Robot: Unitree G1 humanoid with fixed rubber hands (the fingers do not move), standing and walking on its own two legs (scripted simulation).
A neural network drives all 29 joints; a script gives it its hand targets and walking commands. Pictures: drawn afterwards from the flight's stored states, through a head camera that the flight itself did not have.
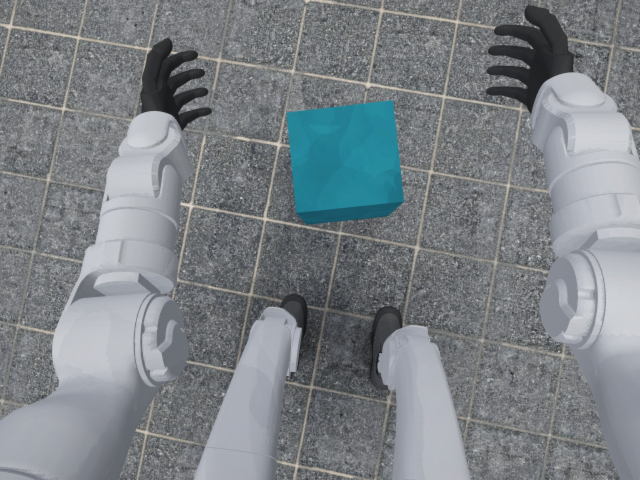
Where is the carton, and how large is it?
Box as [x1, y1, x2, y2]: [287, 100, 403, 224]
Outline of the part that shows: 392,100 287,112 296,212 307,224 388,215 403,201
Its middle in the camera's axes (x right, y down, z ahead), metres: +0.05 -0.17 +0.87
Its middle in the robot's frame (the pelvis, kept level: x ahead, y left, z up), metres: +0.54 +0.04 -0.53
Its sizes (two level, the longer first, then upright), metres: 0.210 0.200 0.250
